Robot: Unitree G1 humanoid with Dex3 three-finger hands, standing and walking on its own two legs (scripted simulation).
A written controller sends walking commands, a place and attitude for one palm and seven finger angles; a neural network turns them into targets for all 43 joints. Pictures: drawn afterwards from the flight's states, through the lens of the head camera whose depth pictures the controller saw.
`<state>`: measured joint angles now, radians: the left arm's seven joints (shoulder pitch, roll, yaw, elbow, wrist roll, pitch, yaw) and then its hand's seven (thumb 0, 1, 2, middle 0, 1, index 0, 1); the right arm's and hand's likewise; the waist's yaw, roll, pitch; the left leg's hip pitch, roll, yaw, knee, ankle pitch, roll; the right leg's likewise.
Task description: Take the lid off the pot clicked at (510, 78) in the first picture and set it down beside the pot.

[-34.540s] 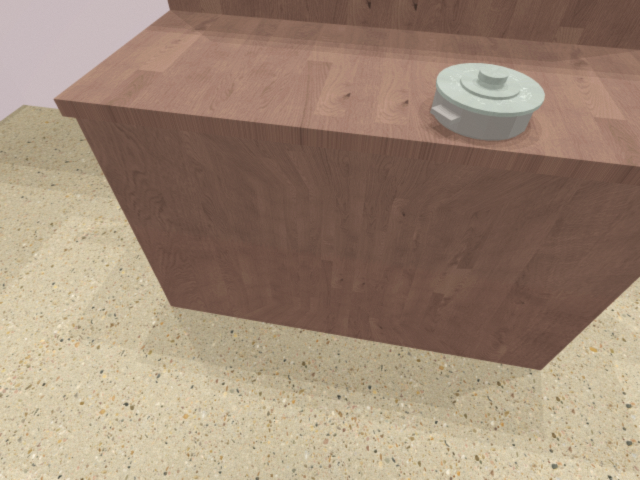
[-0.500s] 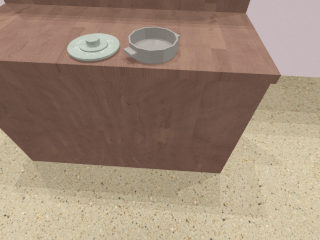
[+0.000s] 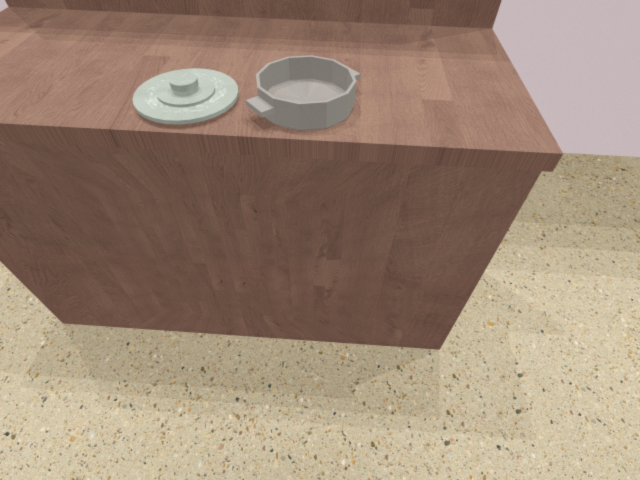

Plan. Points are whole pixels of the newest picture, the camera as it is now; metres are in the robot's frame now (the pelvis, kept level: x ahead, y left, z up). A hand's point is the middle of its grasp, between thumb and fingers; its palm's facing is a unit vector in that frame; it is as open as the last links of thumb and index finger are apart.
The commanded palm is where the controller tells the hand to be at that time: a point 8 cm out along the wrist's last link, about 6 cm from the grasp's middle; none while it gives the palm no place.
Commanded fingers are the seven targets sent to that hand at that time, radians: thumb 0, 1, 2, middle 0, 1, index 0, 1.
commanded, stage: look to check the result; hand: left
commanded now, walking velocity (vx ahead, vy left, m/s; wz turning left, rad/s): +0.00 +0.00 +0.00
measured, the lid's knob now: (183, 82) +0.76 +0.29 +0.11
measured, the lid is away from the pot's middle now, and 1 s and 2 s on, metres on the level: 0.23 0.23 0.23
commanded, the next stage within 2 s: stand and wait in 0.18 s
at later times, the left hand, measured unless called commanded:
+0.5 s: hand out of the picture +0.00 +0.16 -0.18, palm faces +0.04 -0.98 -0.19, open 7.4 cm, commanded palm none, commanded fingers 0.00 0.90 0.90 -0.20 -0.30 -0.20 -0.30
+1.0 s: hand out of the picture +0.00 +0.16 -0.18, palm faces +0.04 -0.98 -0.19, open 7.4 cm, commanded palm none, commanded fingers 0.00 0.90 0.90 -0.20 -0.30 -0.20 -0.30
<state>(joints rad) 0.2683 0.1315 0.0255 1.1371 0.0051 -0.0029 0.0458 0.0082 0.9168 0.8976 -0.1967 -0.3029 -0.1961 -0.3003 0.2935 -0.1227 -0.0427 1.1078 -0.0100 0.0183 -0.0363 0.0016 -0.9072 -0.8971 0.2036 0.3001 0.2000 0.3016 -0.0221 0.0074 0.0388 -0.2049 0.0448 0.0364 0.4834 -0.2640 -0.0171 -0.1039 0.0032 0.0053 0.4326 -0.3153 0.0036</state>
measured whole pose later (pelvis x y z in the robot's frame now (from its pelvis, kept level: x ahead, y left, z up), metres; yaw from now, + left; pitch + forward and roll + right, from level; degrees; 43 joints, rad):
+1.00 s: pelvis +0.00 +0.00 +0.00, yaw +0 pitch -1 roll +0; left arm 0.28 0.12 0.02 1.14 0.00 0.00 0.04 0.01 0.92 0.90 -0.20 -0.30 -0.20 -0.30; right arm 0.30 -0.12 -0.04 1.12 -0.01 0.02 -0.04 0.00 -0.91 -0.90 0.20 0.30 0.20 0.30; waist -0.02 0.01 0.04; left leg -0.19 0.05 0.04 0.47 -0.25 -0.02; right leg -0.09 0.01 0.01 0.42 -0.31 0.00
